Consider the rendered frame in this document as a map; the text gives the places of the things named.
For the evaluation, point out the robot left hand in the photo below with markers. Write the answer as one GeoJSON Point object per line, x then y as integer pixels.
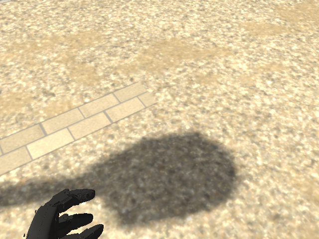
{"type": "Point", "coordinates": [47, 224]}

